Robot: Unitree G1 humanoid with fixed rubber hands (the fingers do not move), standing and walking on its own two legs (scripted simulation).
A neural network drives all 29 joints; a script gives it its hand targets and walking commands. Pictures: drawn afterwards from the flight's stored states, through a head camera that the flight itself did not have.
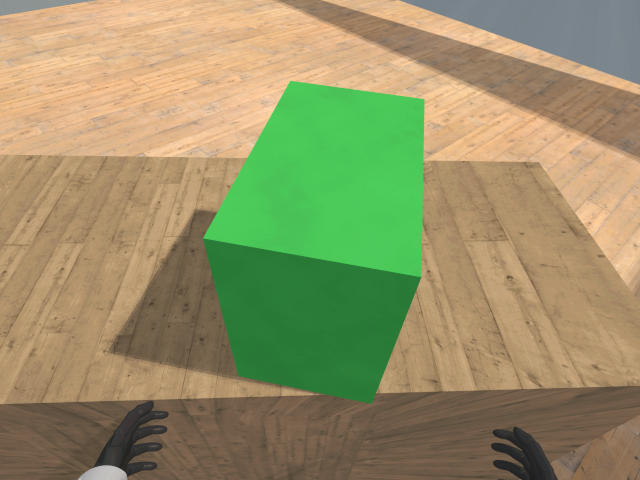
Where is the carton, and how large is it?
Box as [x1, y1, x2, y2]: [203, 81, 424, 403]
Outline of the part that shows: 290,81 204,235 203,240 238,375 371,403 420,279 424,99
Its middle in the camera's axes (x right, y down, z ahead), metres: +0.01 -0.01 +0.54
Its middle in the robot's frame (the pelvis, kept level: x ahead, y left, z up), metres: +0.42 +0.02 +0.08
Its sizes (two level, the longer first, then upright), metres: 0.315 0.189 0.282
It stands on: a pedestal, 0.72 m high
